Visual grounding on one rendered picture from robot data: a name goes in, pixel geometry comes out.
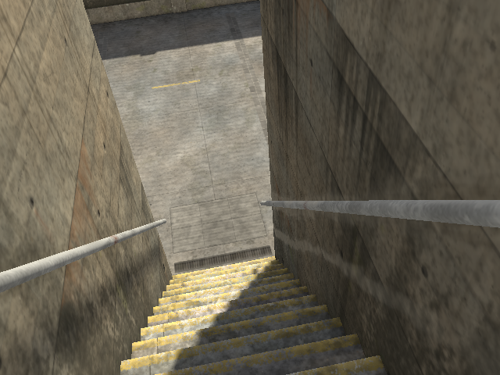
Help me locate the stairs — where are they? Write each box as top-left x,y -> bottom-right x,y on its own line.
120,256 -> 387,375

